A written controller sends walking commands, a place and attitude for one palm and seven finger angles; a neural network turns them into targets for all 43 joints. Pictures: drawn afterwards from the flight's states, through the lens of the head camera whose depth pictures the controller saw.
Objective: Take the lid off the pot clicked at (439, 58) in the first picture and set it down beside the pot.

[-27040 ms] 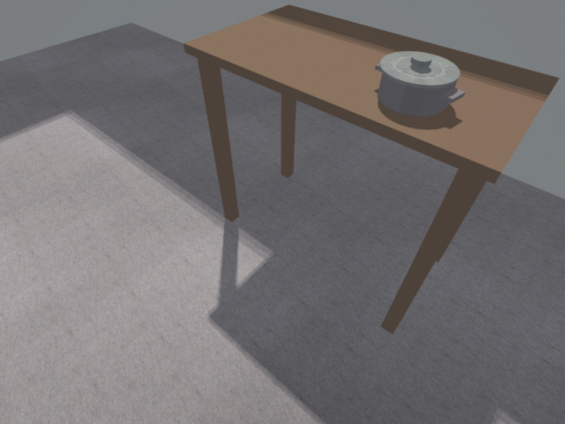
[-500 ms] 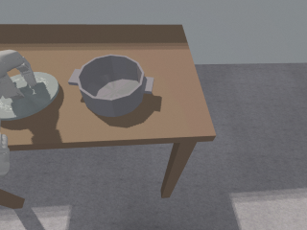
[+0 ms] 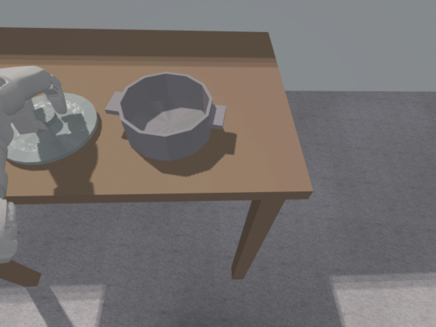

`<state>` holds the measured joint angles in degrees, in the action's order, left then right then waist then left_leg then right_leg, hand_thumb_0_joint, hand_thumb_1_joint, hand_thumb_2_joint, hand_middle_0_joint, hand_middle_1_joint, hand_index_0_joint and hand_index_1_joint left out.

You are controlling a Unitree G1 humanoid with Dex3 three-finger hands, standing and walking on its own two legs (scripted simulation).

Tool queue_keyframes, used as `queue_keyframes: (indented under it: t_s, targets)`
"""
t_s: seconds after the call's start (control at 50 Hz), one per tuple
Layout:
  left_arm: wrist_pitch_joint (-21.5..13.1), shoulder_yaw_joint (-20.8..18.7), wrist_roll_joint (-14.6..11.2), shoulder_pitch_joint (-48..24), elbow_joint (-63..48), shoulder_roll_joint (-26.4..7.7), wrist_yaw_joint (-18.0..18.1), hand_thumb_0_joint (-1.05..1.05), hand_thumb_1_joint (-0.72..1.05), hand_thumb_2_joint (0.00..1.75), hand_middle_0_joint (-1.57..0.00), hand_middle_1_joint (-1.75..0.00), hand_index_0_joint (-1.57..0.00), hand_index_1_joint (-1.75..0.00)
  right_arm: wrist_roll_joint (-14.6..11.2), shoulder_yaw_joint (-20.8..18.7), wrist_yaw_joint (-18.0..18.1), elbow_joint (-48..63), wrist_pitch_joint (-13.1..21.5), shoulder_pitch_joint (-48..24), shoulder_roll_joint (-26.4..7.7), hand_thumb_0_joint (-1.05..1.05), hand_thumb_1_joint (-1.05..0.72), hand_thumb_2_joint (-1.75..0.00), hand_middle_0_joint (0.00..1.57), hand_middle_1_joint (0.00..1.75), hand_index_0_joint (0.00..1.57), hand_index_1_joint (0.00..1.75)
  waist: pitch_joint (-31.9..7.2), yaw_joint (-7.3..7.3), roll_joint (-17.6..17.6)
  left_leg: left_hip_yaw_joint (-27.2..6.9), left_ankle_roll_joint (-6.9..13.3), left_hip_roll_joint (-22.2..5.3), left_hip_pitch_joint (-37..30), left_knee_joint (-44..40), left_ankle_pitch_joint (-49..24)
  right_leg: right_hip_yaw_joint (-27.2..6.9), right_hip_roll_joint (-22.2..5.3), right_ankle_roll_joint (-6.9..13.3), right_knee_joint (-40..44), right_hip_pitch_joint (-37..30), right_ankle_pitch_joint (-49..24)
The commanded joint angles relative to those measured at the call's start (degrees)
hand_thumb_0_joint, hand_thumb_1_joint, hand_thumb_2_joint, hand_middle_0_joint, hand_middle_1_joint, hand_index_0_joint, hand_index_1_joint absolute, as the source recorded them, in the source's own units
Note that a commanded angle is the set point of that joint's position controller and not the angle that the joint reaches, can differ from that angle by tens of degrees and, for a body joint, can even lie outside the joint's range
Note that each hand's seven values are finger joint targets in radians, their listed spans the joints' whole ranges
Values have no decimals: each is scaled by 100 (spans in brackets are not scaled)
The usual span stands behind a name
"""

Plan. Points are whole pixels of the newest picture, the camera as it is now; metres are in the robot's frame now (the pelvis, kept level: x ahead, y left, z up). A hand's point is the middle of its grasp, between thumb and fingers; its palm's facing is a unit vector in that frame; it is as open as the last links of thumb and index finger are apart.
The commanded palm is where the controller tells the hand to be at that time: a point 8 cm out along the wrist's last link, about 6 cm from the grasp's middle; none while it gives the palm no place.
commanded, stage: open the fingers wide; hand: left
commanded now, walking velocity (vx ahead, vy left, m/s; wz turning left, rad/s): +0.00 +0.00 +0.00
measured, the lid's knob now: (43, 118) +0.48 +0.32 +0.10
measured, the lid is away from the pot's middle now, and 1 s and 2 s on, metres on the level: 0.23 0.23 0.23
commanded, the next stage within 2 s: raise the empty hand in 0.62 s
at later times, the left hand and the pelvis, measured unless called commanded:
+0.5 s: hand (33, 109) +0.46 +0.32 +0.13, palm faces -0.39 -0.09 -0.92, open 10.7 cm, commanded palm +0.47 +0.32 +0.20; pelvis +0.01 +0.00 +0.00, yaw -1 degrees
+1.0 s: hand (17, 99) +0.46 +0.33 +0.16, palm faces -0.34 -0.08 -0.94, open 11.1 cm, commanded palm +0.46 +0.32 +0.23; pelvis +0.00 +0.00 +0.00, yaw +0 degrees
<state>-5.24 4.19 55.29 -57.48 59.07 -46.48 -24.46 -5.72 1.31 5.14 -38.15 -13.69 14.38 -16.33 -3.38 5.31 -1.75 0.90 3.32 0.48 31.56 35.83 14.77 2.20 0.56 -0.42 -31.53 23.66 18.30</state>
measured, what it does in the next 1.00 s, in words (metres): stands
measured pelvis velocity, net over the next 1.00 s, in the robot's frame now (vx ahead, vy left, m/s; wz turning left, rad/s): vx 0.00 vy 0.00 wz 0.00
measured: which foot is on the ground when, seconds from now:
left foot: down 0.00-1.00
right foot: down 0.00-1.00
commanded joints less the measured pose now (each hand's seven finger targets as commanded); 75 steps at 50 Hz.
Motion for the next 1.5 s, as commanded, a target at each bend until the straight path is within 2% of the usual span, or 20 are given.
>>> queue_keyframes:
  t_s: [0.0,0.14,0.18,0.28,0.34,0.36,0.44,0.52,0.54,0.56,0.64,0.8,0.9,0.94,1.06,1.18,1.26,1.34,1.4,1.48]
  targets:
    - [41,-308,-96,-2990,-985,-1572,212,0,20,86,-59,-83,-59,-84,26,-322,55,409,106,335,-1048,0,-90,-90,20,30,20,30,-2055,160,-450,-275,147,76,-2403,-231,-1601,81,341,268,407,426,-1175]
    - [63,-252,-113,-2763,-929,-1486,146,0,5,86,-52,-75,-53,-76,-10,-299,27,457,60,270,-1050,0,-90,-90,20,30,20,30,-1981,98,-458,-200,135,94,-2226,-197,-1771,84,333,296,321,275,-1369]
    - [49,-658,-35,-2713,-895,-2014,193,0,1,86,-51,-73,-51,-73,20,-304,32,493,17,308,-1043,0,-90,-90,20,30,20,30,-2224,48,-404,-186,155,131,-2188,-148,-1831,29,336,275,282,55,-1526]
    - [12,-724,1,-2816,-1112,-2125,216,0,-9,85,-46,-68,-46,-68,19,-314,50,505,0,306,-1037,0,-90,-90,20,30,20,30,-2420,46,-604,-193,152,99,-2303,-81,-2206,14,328,256,251,46,-1712]
    - [-11,-482,-70,-2643,-1107,-1746,158,0,-11,86,-45,-67,-45,-67,0,-315,14,518,19,315,-1018,0,-90,-90,20,30,20,30,-2319,65,-757,-196,145,64,-2473,-14,-2673,69,361,268,230,222,-1796]
    - [-8,-780,-37,-2639,-1171,-2103,183,0,-11,86,-45,-66,-45,-66,27,-345,-3,500,-32,339,-1042,0,-90,-90,20,30,20,30,-2488,32,-695,-210,135,43,-2485,-3,-2635,18,352,233,223,128,-1766]
    - [1,-540,-131,-2392,-984,-1757,106,0,-12,87,-46,-65,-46,-65,-5,-333,-24,556,-57,305,-1026,0,-90,-90,20,30,20,30,-2228,73,-534,-159,158,70,-2296,-1,-2665,70,353,250,222,135,-1880]
    - [-26,-837,-79,-2624,-1362,-2177,135,0,-12,88,-46,-64,-46,-64,21,-365,-31,573,-112,302,-1025,0,-90,-90,20,30,20,30,-2493,55,-537,-190,191,83,-2383,18,-2624,5,337,225,237,17,-1930]
    - [-69,-702,-130,-2615,-1522,-1963,116,0,-12,88,-46,-64,-46,-64,19,-354,-30,616,-90,261,-1014,0,-90,-90,20,30,20,30,-2580,43,-741,-199,182,70,-2586,82,-3066,36,350,248,193,106,-2056]
    - [-72,-895,-98,-2615,-1484,-2188,148,0,-12,88,-46,-64,-46,-64,34,-369,-38,574,-126,292,-1013,0,-90,-90,20,30,20,30,-2639,50,-684,-234,169,46,-2621,86,-2990,8,351,214,203,109,-1936]
    - [-38,-617,-153,-2359,-1192,-1781,109,0,-12,88,-47,-64,-47,-64,-12,-357,-65,587,-126,243,-1008,0,-90,-90,20,30,20,30,-2202,69,-596,-190,161,44,-2419,28,-2765,73,352,251,233,269,-1789]
    - [-21,-914,-97,-2913,-1868,-2230,168,0,-13,89,-47,-63,-47,-63,40,-359,-60,668,-109,188,-967,0,-90,-90,20,30,20,30,-2729,30,-890,-336,166,51,-2870,-10,-2817,41,343,254,304,166,-1654]
    - [239,-342,-112,-2880,-976,-1658,63,0,-13,89,-47,-63,-47,-63,-25,-303,-63,531,-109,196,-1002,0,-90,-90,20,30,20,30,-1841,128,-513,-293,120,68,-2282,-245,-1814,123,353,274,418,372,-1166]
    - [271,-117,-107,-2987,-1120,-1429,21,0,-13,89,-47,-63,-47,-63,-40,-296,-63,581,-55,127,-1014,0,-90,-90,20,30,20,30,-1908,107,-623,-286,117,78,-2410,-272,-1821,132,338,312,425,378,-1147]
    - [263,-492,-137,-3402,-1569,-1930,-85,0,-13,89,-47,-63,-47,-63,-4,-310,-69,599,-44,136,-1001,0,-90,-90,20,30,20,30,-2430,72,-641,-342,135,73,-2711,-254,-2111,70,322,265,448,93,-1338]
    - [434,-230,-36,-3307,-950,-1704,-134,0,-13,89,-47,-63,-47,-63,-27,-256,-99,564,-50,128,-1007,0,-90,-90,20,30,20,30,-1818,72,-451,-333,106,107,-2295,-382,-1812,131,339,300,496,142,-1198]
    - [440,-412,-6,-3704,-1752,-1932,-139,0,-13,89,-47,-63,-47,-63,4,-289,-141,648,-15,83,-990,0,-90,-90,20,30,20,30,-2449,11,-848,-425,96,62,-2868,-361,-2306,78,320,310,501,40,-1272]
    - [517,-219,-116,-3642,-1451,-1674,-241,0,-13,89,-47,-63,-47,-63,-44,-266,-134,637,7,75,-1001,0,-90,-90,20,30,20,30,-2227,60,-665,-407,105,69,-2724,-415,-2317,138,316,320,544,35,-1338]
    - [631,-348,-25,-3693,-1130,-1939,-251,0,-13,89,-47,-63,-47,-63,-17,-253,-139,579,-27,111,-1010,0,-90,-90,20,30,20,30,-2047,52,-335,-326,128,117,-2409,-496,-1823,96,314,280,606,-140,-1287]
    - [668,-269,44,-3883,-1269,-1871,-256,0,-13,89,-47,-63,-47,-63,-3,-256,-150,582,7,64,-987,0,-90,-90,20,30,20,30,-2176,41,-459,-341,134,105,-2590,-468,-2085,86,305,287,611,-138,-1369]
